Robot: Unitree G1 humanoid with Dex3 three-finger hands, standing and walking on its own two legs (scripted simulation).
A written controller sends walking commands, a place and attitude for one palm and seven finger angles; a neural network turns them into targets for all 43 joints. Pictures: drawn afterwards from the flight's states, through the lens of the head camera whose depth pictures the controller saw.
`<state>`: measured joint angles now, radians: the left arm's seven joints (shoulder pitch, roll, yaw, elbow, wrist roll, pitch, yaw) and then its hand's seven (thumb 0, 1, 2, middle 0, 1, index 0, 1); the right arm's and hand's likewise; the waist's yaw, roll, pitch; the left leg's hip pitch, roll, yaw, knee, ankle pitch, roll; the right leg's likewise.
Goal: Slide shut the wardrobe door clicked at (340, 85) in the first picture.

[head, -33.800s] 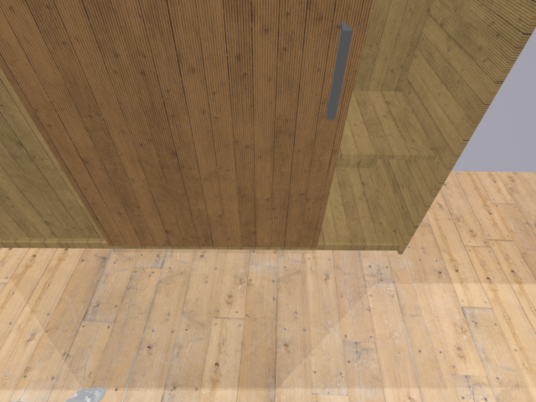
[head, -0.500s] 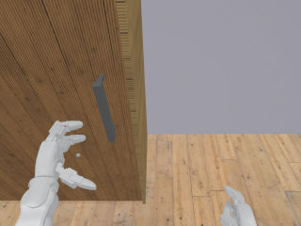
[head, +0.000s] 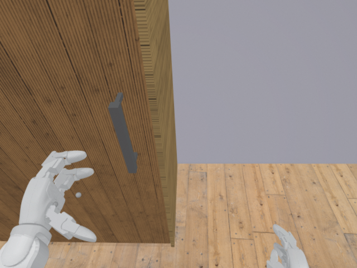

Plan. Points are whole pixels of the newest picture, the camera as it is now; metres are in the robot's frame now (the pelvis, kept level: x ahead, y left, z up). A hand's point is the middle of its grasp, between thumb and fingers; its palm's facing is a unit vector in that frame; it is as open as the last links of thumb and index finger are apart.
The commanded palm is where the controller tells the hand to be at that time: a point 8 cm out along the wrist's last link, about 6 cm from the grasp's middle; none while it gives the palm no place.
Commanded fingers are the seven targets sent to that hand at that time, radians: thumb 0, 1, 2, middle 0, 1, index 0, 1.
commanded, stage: draw the hand back to the body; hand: left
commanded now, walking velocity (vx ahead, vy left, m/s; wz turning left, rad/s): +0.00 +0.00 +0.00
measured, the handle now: (126, 136) +0.39 +0.17 +0.10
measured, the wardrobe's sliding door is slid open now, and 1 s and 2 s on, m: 0.00 0.00 0.00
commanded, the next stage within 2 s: step back with the hand held close in 1.26 s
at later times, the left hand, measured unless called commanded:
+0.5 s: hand (51, 191) +0.20 +0.25 +0.14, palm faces +0.40 -0.85 -0.34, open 12.6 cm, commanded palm +0.16 +0.29 +0.16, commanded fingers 0.00 0.25 0.58 -0.22 -0.68 -0.22 -0.68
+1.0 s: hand (34, 181) +0.20 +0.27 +0.17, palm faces +0.45 -0.81 -0.38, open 7.9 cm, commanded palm +0.16 +0.31 +0.18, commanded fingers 0.00 0.90 0.90 -0.20 -0.30 -0.20 -0.30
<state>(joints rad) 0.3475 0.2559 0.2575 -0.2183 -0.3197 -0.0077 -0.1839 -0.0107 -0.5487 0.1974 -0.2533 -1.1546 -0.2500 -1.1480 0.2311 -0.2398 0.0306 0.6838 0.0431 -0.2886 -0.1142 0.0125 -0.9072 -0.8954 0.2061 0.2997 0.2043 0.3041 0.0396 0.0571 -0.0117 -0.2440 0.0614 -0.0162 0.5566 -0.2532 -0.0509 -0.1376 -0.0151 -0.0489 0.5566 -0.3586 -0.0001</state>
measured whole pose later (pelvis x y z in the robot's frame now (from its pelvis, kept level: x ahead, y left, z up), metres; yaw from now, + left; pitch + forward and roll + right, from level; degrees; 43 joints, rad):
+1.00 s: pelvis +0.01 +0.01 +0.01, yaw -2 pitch -6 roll +0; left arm 0.48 0.33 0.33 -0.40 -0.07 -0.09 0.13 0.01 0.77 0.84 -0.21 -0.38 -0.21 -0.37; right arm 0.19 -0.22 0.01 0.68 -0.01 -0.15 -0.09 0.01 -0.91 -0.90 0.21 0.30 0.20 0.30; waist 0.07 0.06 0.03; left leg -0.10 0.06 0.02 0.41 -0.21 -0.03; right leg 0.02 -0.02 -0.02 0.36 -0.27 0.02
